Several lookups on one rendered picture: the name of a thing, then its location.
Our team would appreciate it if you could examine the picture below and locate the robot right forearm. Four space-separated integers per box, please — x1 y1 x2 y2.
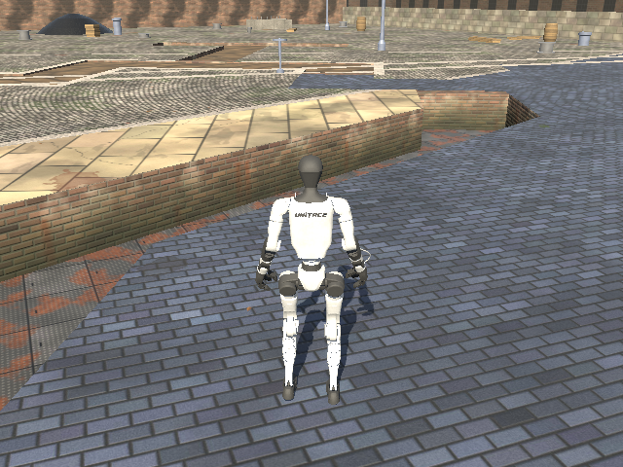
347 236 366 272

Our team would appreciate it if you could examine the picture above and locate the robot right shin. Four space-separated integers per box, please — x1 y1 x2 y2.
327 324 341 391

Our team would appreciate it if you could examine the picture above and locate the robot right hand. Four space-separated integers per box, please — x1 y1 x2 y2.
346 268 368 288

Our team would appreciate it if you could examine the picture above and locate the robot left forearm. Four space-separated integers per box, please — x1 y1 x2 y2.
257 238 275 274

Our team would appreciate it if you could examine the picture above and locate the robot left upper arm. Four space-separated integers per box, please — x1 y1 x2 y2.
266 198 291 252

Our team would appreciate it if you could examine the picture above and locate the robot shin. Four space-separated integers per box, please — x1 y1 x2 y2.
282 319 297 386
327 324 341 391

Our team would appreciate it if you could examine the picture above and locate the robot left hand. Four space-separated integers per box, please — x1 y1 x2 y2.
255 270 277 291

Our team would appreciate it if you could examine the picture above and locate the robot right upper arm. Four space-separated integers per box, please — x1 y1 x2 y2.
331 197 356 251

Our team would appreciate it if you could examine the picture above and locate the robot left shin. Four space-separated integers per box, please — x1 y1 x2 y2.
282 319 297 386

